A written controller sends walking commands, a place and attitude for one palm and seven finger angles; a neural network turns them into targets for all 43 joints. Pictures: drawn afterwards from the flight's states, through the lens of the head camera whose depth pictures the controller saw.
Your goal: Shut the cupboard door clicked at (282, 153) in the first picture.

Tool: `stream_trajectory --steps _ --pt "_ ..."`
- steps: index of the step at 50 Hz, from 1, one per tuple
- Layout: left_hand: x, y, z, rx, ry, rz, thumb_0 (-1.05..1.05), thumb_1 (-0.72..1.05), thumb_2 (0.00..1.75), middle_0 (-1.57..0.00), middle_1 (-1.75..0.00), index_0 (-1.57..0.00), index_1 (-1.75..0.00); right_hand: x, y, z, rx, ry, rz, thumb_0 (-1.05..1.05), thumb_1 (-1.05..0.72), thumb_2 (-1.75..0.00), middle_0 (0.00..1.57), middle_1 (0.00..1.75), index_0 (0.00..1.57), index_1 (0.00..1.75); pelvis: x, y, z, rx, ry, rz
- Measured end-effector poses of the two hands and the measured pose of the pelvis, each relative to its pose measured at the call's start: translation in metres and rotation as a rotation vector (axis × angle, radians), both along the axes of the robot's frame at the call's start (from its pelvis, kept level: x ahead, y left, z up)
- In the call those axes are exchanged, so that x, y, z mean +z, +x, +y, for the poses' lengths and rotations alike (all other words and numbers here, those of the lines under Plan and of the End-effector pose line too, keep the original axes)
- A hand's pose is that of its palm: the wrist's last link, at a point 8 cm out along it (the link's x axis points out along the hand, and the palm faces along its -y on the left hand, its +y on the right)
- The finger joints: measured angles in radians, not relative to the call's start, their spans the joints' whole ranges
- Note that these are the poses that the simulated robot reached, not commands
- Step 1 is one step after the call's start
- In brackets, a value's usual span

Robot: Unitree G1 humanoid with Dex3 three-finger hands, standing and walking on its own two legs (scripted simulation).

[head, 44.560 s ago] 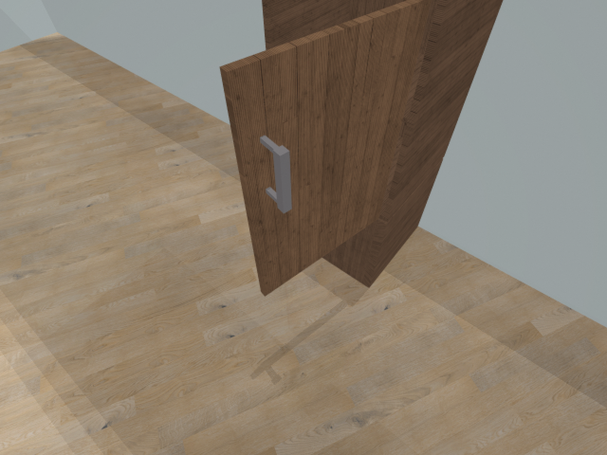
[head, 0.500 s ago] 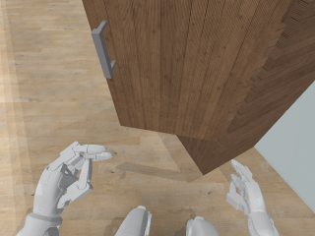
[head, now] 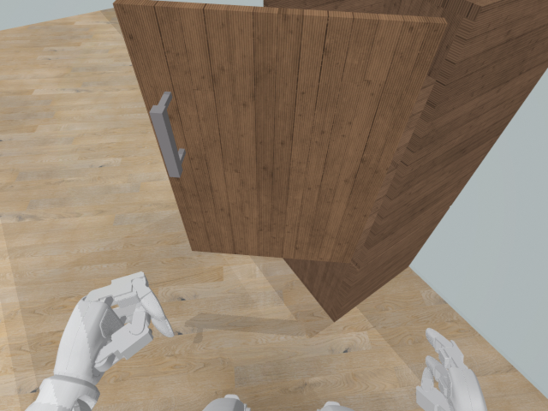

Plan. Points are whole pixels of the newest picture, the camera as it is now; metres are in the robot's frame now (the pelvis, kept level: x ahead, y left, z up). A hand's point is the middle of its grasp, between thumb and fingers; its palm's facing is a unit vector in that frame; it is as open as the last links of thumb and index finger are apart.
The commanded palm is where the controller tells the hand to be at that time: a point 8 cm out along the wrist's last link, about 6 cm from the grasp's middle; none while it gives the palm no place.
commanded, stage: raise the hand and make a fist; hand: left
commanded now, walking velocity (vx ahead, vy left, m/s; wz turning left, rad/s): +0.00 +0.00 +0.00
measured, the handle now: (171, 136) +0.50 +0.20 +0.12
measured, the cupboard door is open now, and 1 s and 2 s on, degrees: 51 51 51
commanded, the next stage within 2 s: bring the fist close to the handle in 0.80 s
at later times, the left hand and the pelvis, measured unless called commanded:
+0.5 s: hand (111, 273) +0.25 +0.20 +0.13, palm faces +0.00 -1.00 -0.05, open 3.1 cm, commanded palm +0.21 +0.25 +0.12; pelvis +0.02 +0.01 +0.03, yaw +1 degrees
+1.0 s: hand (137, 291) +0.23 +0.18 +0.11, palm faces -0.01 -1.00 -0.06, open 3.1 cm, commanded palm +0.23 +0.24 +0.12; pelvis +0.01 -0.01 +0.03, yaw +1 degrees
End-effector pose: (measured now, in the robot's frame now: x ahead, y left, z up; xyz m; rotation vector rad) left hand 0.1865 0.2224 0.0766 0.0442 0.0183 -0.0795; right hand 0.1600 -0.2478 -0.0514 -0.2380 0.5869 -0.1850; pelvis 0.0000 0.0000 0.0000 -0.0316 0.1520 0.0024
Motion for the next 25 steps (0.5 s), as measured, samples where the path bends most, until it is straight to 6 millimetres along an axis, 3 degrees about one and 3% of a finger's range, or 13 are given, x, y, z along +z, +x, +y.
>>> stream_trajectory --steps 6,11,15,22,25 --pt "0.033 0.005 0.025 0.134 0.003 -0.084 0.01 0.90 0.90 -1.16 -1.34 -1.17 -1.35 0.016 0.027 0.032 0.081 0.059 -0.066 0.01 -0.90 -0.90 0.20 0.30 0.20 0.30 0.010 0.009 0.005 0.008 -0.005 -0.033" --pt "0.026 0.012 0.020 0.070 -0.003 -0.007 0.01 0.90 0.90 -1.23 -1.43 -1.24 -1.43 0.019 0.036 0.047 0.145 0.075 -0.061 0.01 -0.90 -0.90 0.20 0.30 0.21 0.30 0.015 0.012 0.008 0.018 -0.008 -0.049" --pt "0.026 0.018 0.020 0.039 -0.001 0.025 0.01 0.90 0.90 -1.27 -1.46 -1.27 -1.47 0.020 0.034 0.047 0.147 0.068 -0.038 0.01 -0.90 -0.90 0.21 0.30 0.21 0.30 0.019 0.014 0.008 0.015 -0.004 -0.058" --pt "0.061 0.032 0.038 0.105 0.019 -0.108 0.02 0.90 0.90 -1.29 -1.49 -1.30 -1.49 0.017 0.023 0.036 0.123 0.058 0.005 0.01 -0.90 -0.90 0.21 0.30 0.21 0.30 0.025 0.018 0.006 0.018 -0.003 -0.076" --pt "0.059 0.038 0.035 0.081 0.004 -0.075 0.01 0.90 0.90 -1.29 -1.49 -1.30 -1.50 0.016 0.019 0.030 0.105 0.060 0.016 0.01 -0.90 -0.90 0.21 0.30 0.21 0.30 0.028 0.018 0.007 0.016 -0.001 -0.079"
